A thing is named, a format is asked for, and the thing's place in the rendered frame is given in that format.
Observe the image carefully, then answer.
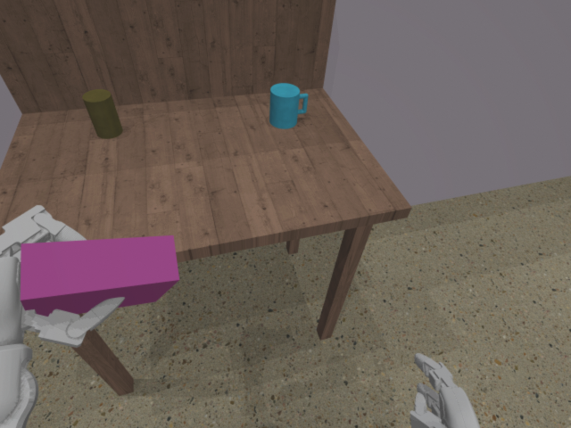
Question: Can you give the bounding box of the left robot hand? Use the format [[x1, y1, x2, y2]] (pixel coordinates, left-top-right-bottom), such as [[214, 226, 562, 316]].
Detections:
[[0, 205, 125, 348]]

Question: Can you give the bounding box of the robot left forearm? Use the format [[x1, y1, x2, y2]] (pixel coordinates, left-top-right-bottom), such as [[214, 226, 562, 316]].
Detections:
[[0, 344, 38, 428]]

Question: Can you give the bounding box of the table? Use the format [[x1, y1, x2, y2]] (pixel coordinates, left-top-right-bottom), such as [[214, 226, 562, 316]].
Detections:
[[0, 0, 411, 396]]

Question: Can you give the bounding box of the right robot hand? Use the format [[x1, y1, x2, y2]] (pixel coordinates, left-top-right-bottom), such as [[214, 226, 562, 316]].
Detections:
[[410, 353, 480, 428]]

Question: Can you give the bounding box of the sponge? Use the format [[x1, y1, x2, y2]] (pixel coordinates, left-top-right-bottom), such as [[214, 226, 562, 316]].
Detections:
[[21, 235, 179, 317]]

